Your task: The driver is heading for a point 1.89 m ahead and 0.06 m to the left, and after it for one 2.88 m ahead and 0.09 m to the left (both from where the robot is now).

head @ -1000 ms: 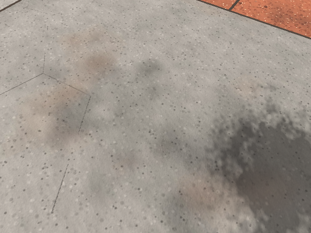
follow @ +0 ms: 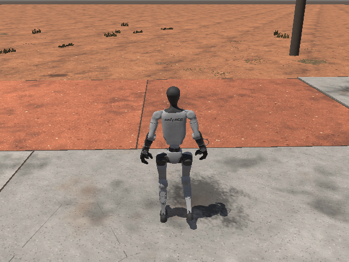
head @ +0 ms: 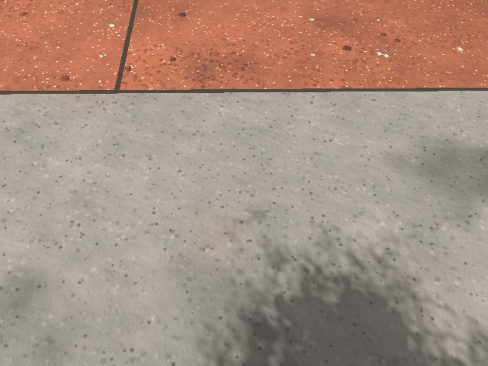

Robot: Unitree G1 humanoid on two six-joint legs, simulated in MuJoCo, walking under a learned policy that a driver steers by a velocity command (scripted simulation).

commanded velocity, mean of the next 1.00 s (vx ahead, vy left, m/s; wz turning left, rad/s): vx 0.50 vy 0.00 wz -0.07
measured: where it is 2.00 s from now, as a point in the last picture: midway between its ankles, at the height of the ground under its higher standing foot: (263, 201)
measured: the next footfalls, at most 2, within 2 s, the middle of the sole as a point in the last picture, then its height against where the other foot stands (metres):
right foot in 0.36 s outside the picture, level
left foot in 0.88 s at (221, 312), level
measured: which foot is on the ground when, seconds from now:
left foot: down 0.00-0.36, up 0.38-0.86, down 0.88-1.00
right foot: up 0.00-0.34, down 0.36-0.90, up 0.92-1.00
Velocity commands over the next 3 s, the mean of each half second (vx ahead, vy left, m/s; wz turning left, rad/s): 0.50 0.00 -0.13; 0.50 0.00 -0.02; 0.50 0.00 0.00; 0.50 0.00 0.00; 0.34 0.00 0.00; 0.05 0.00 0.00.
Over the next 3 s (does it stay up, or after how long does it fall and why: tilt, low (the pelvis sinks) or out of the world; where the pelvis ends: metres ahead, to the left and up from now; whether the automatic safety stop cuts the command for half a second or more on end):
stays up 1.39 -0.05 0.00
